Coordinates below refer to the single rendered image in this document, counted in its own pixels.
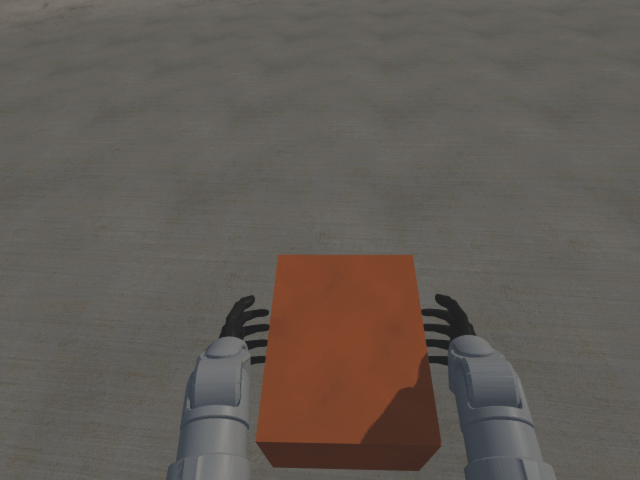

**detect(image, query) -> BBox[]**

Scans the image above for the robot left hand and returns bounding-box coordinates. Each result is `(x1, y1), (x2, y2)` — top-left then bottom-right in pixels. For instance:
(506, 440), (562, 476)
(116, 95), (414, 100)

(219, 295), (270, 365)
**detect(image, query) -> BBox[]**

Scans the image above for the robot right hand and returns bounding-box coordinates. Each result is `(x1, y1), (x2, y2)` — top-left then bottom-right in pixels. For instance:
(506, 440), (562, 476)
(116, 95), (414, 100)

(421, 294), (476, 366)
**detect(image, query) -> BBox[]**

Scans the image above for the robot right forearm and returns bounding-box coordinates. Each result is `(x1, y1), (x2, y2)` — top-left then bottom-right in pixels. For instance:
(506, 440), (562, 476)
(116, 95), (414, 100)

(447, 335), (557, 480)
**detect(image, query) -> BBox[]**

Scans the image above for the carton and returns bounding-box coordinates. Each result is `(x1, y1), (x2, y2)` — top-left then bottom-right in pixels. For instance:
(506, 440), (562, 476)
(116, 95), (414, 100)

(255, 255), (442, 471)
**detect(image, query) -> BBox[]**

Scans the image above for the robot left forearm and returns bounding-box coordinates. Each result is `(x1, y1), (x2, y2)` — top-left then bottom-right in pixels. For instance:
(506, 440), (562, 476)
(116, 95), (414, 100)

(166, 336), (252, 480)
